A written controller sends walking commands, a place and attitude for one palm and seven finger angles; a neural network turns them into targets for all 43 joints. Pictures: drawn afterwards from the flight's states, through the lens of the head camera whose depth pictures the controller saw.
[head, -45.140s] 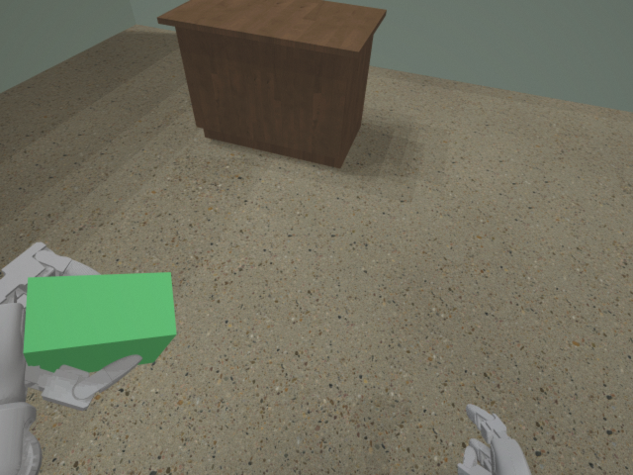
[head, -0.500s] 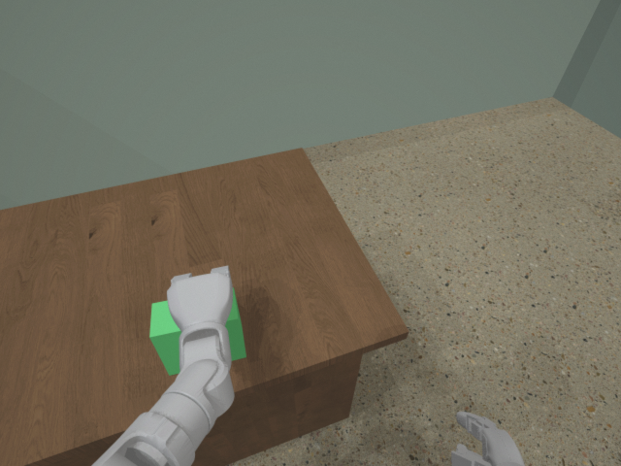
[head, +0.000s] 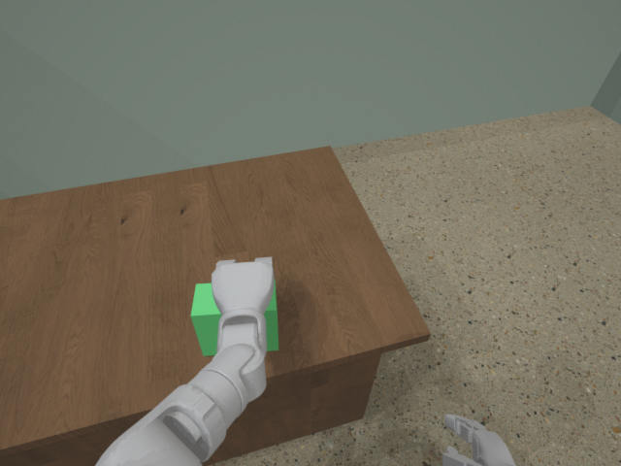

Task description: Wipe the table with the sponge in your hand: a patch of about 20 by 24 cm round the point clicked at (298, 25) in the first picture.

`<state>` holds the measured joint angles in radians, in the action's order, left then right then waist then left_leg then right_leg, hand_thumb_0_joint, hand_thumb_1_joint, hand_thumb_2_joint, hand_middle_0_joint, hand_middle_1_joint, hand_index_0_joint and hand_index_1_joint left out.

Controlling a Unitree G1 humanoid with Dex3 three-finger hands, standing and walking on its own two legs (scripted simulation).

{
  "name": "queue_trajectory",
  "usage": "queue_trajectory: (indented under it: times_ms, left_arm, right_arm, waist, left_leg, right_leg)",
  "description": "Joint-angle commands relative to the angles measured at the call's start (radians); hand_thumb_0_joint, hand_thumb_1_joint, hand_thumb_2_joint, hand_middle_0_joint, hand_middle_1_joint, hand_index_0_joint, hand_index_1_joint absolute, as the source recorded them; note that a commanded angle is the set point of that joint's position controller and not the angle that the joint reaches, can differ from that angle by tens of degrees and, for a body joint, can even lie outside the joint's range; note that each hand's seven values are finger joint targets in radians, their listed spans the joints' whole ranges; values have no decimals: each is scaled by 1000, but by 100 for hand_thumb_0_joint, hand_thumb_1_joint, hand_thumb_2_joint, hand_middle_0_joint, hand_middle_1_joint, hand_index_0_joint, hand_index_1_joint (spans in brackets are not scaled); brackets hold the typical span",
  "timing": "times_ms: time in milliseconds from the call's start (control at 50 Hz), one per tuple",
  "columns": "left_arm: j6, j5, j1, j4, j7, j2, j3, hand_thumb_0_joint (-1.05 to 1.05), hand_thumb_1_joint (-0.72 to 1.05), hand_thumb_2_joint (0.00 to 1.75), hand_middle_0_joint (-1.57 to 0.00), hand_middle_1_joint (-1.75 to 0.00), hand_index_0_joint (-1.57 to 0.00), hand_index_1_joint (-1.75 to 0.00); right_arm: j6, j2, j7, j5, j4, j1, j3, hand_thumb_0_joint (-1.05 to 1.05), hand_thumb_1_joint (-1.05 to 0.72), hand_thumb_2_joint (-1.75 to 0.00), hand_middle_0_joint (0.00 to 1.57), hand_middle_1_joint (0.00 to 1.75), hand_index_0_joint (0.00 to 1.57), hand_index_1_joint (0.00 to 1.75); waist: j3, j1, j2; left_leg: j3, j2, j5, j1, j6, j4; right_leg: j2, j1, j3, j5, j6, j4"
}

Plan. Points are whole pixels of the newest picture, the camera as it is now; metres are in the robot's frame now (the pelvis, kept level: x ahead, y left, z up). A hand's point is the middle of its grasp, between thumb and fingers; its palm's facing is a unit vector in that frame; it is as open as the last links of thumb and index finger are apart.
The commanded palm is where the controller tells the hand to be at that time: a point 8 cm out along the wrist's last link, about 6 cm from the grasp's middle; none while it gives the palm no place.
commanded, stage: slide across to the third lane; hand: left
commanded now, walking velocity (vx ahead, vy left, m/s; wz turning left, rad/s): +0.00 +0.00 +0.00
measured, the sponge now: (239, 324) +0.33 +0.17 -0.06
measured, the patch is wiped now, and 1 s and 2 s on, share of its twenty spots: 0.80 0.80 0.90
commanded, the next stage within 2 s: wipe forward along the third lane in 1.08 s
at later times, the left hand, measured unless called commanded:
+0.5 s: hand (263, 304) +0.35 +0.13 -0.02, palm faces -0.07 +0.04 -1.00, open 10.2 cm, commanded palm +0.32 +0.08 +0.02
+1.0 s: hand (265, 302) +0.35 +0.13 -0.02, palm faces -0.10 +0.02 -1.00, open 10.2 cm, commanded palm +0.32 +0.08 +0.02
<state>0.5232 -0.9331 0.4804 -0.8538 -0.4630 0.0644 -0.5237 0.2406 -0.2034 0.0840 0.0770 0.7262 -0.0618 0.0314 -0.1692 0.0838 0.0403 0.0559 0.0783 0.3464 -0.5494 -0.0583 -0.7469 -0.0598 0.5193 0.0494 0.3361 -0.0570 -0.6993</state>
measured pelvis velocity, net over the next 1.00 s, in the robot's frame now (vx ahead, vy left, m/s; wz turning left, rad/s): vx -0.01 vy -0.02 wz -0.01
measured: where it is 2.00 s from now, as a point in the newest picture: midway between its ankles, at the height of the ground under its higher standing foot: outside the picture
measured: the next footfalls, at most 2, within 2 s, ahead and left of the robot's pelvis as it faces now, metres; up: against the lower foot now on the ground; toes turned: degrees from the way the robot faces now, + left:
none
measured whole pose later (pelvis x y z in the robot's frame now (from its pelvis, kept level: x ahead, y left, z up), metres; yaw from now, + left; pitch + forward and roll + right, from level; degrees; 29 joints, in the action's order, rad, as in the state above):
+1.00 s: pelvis -0.01 -0.02 +0.00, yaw -1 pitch +11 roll -1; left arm 0.50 -0.89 0.65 -1.14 -0.55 0.01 -0.44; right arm 0.20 -0.20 0.05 0.06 0.78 -0.09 0.04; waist -0.18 0.04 0.03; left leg 0.05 0.06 0.31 -0.59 -0.03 -0.72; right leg -0.08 0.57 0.04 0.29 -0.08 -0.68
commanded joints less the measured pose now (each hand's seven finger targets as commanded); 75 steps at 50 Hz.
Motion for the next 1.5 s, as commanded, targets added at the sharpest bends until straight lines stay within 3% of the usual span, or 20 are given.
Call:
queue_trajectory:
  times_ms: [0,200,240,280,320,340,420,440,620,640,680,740,860,940,1120,1140,1220,1240,1280,1480]
  left_arm:
    - [-71,25,279,82,7,-230,-68,0,10,130,-120,-160,-120,-160]
    - [-56,36,397,-63,-44,-236,-20,0,10,130,-120,-160,-120,-160]
    - [-56,49,385,-76,-49,-196,31,0,10,130,-120,-160,-120,-160]
    - [-57,46,454,-95,-60,-219,8,0,10,130,-120,-160,-120,-160]
    - [-58,43,455,-126,-68,-231,4,0,10,130,-120,-160,-120,-160]
    - [-58,53,429,-129,-68,-207,35,0,10,130,-120,-160,-120,-160]
    - [-67,57,443,-152,-82,-228,20,0,10,130,-120,-160,-120,-160]
    - [-69,66,414,-157,-83,-206,51,0,10,130,-120,-160,-120,-160]
    - [-65,63,456,-169,-93,-226,20,0,10,130,-120,-160,-120,-160]
    - [-65,70,433,-178,-92,-196,56,0,10,130,-120,-160,-120,-160]
    - [-68,74,463,-172,-94,-189,54,0,10,130,-120,-160,-120,-160]
    - [-72,78,426,-183,-89,-175,80,0,10,130,-120,-160,-120,-160]
    - [-84,58,460,-186,-86,-170,70,0,10,130,-120,-160,-120,-160]
    - [-98,57,407,-167,-82,-160,89,0,10,130,-120,-160,-120,-160]
    - [-87,44,410,-149,-80,-229,13,0,10,130,-120,-160,-120,-160]
    - [-87,52,386,-140,-77,-221,29,0,10,130,-120,-160,-120,-160]
    - [-81,52,440,-170,-84,-197,43,0,10,130,-120,-160,-120,-160]
    - [-79,56,435,-183,-84,-173,73,0,10,130,-120,-160,-120,-160]
    - [-76,41,495,-207,-89,-167,72,0,10,130,-120,-160,-120,-160]
    - [-72,14,648,-283,-122,-77,169,0,10,130,-120,-160,-120,-160]
  right_arm:
    - [-28,-117,3,0,-128,123,39,0,-90,-90,20,30,20,30]
    - [-33,-112,-5,-8,-95,107,40,0,-90,-90,20,30,20,30]
    - [-35,-116,-10,-12,-96,113,39,0,-90,-90,20,30,20,30]
    - [-33,-112,-14,-10,-87,102,39,0,-90,-90,20,30,20,30]
    - [-40,-111,-13,-9,-82,97,40,0,-90,-90,20,30,20,30]
    - [-45,-114,-17,-12,-86,104,40,0,-90,-90,20,30,20,30]
    - [-51,-111,-14,-12,-75,88,43,0,-90,-90,20,30,20,30]
    - [-53,-115,-17,-14,-77,94,44,0,-90,-90,20,30,20,30]
    - [-63,-109,-16,-8,-68,82,44,0,-90,-90,20,30,20,30]
    - [-65,-112,-19,-11,-68,88,44,0,-90,-90,20,30,20,30]
    - [-65,-111,-21,-9,-66,79,40,0,-90,-90,20,30,20,30]
    - [-69,-113,-28,-12,-70,86,40,0,-90,-90,20,30,20,30]
    - [-72,-111,-35,-14,-62,72,38,0,-90,-90,20,30,20,30]
    - [-70,-111,-34,-18,-71,78,41,0,-90,-90,20,30,20,30]
    - [-57,-105,-15,-13,-77,84,42,0,-90,-90,20,30,20,30]
    - [-57,-105,-15,-13,-82,91,43,0,-90,-90,20,30,20,30]
    - [-52,-110,-20,-13,-65,82,39,0,-90,-90,20,30,20,30]
    - [-55,-111,-25,-15,-64,89,38,0,-90,-90,20,30,20,30]
    - [-55,-113,-29,-14,-49,81,36,0,-90,-90,20,30,20,30]
    - [-93,-119,-65,-28,-12,52,32,0,-90,-90,20,30,20,30]
  waist:
    - [-160,-112,-150]
    - [-180,-122,-130]
    - [-202,-99,-144]
    - [-176,-133,-138]
    - [-157,-134,-140]
    - [-180,-112,-150]
    - [-183,-129,-151]
    - [-194,-109,-158]
    - [-156,-137,-134]
    - [-164,-119,-146]
    - [-171,-135,-143]
    - [-173,-120,-174]
    - [-172,-139,-165]
    - [-207,-118,-168]
    - [-163,-135,-148]
    - [-182,-117,-151]
    - [-163,-143,-174]
    - [-162,-129,-175]
    - [-133,-155,-170]
    - [-191,-187,-168]
  left_leg:
    - [51,-59,-183,154,15,94]
    - [41,-50,-95,113,21,101]
    - [37,-49,-87,90,24,108]
    - [31,-50,-54,91,22,106]
    - [30,-48,-30,78,21,112]
    - [31,-47,-30,64,23,117]
    - [21,-48,-35,70,22,109]
    - [18,-47,-42,58,22,112]
    - [4,-45,-5,65,18,125]
    - [4,-46,-10,56,19,127]
    - [-1,-42,-15,60,18,121]
    - [-2,-43,-19,48,17,126]
    - [-7,-43,-39,66,16,120]
    - [-6,-45,-98,70,18,112]
    - [-4,-47,-117,100,15,109]
    - [-1,-46,-129,96,16,111]
    - [-5,-45,-100,76,16,106]
    - [-3,-44,-95,58,18,108]
    - [-2,-44,-61,45,19,104]
    - [-11,-41,22,-64,19,49]
  right_leg:
    - [10,-17,-18,-213,-35,84]
    - [8,11,-19,-132,-32,88]
    - [5,-9,-28,-127,-35,99]
    - [9,17,-24,-99,-26,102]
    - [10,28,-26,-76,-27,107]
    - [6,12,-32,-77,-30,114]
    - [12,14,-31,-79,-24,113]
    - [9,-1,-37,-90,-27,121]
    - [16,14,-42,-47,-19,143]
    - [13,0,-48,-58,-21,151]
    - [18,-12,-49,-67,-16,149]
    - [18,-28,-57,-74,-15,162]
    - [23,-30,-60,-102,-11,159]
    - [24,-63,-64,-179,-16,153]
    - [24,-33,-47,-193,-21,146]
    - [22,-49,-50,-206,-24,146]
    - [28,-38,-52,-192,-15,146]
    - [27,-40,-58,-191,-17,152]
    - [31,-1,-57,-150,-12,147]
    - [40,62,-80,-69,2,128]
